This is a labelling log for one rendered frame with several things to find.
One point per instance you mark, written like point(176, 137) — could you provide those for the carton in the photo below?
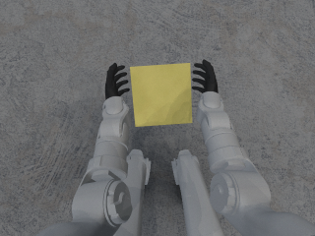
point(161, 94)

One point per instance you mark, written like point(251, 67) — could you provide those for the right robot thigh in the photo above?
point(200, 217)

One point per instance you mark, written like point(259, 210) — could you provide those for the robot right upper arm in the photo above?
point(244, 199)

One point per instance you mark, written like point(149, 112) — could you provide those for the right robot forearm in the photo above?
point(223, 147)

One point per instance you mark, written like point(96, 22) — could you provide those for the left robot forearm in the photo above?
point(111, 146)

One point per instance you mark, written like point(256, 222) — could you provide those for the robot left shin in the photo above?
point(134, 151)

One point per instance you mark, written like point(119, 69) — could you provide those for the robot left upper arm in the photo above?
point(98, 209)

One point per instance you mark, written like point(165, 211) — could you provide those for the robot left hand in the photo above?
point(111, 87)

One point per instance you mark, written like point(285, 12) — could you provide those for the robot right hand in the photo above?
point(210, 82)

